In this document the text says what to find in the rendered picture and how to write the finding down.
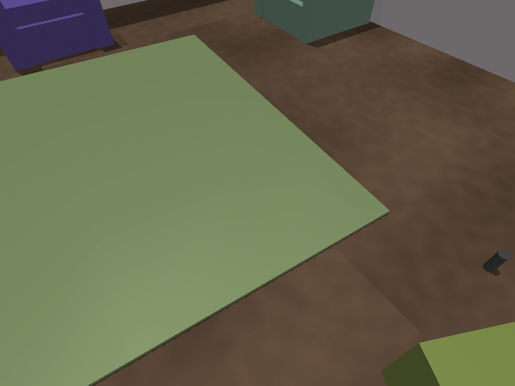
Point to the armchair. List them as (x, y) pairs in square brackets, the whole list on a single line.
[(310, 20), (36, 31)]

